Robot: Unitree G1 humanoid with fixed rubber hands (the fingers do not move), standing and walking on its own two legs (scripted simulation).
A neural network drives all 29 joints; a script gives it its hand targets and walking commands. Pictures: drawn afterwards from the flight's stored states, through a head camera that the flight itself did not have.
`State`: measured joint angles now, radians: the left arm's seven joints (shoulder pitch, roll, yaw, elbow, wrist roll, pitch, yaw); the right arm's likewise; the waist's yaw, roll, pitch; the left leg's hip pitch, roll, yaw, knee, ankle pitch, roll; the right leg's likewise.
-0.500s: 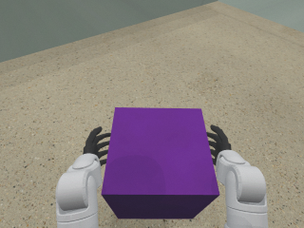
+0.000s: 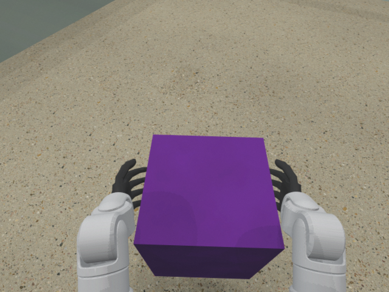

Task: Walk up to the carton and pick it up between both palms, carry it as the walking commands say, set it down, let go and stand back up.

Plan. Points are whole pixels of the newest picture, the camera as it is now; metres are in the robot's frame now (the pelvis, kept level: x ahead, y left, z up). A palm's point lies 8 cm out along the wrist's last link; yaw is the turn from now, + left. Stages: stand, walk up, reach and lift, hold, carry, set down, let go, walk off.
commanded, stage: carry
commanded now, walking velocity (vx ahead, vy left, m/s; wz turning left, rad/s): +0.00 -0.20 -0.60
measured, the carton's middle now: (204, 212) +0.28 -0.01 +0.00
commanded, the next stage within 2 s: none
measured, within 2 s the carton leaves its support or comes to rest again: neither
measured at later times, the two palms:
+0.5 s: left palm (272, 178) +0.30 -0.14 +0.08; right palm out of the picture +0.21 -0.42 +0.07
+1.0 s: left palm out of the picture +0.25 -0.36 +0.10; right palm out of the picture +0.08 -0.61 +0.11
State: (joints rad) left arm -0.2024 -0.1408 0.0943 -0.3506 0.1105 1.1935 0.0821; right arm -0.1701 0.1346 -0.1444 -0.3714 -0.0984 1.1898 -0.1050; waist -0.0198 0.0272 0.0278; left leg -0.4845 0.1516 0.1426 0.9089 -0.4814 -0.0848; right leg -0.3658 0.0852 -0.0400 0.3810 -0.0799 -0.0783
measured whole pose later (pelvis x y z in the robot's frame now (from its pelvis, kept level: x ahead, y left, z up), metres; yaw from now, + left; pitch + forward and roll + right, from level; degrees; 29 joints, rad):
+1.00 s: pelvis -0.06 -0.33 +0.02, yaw -36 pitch +4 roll -3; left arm -0.19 -0.14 0.10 -0.40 0.10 1.23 0.10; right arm -0.17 0.14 -0.13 -0.37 -0.11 1.20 -0.09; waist 0.03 0.00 -0.06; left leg -0.20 0.25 0.24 0.34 -0.16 -0.09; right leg -0.48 -0.03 -0.03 0.72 -0.29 0.04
